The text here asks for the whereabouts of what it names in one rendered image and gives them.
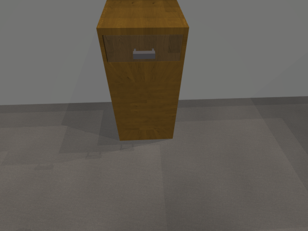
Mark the cabinet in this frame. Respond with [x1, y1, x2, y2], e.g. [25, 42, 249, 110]
[96, 0, 189, 141]

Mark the handle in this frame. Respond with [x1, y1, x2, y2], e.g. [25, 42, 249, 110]
[133, 48, 155, 59]

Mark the drawer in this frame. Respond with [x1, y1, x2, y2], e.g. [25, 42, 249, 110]
[103, 34, 183, 62]

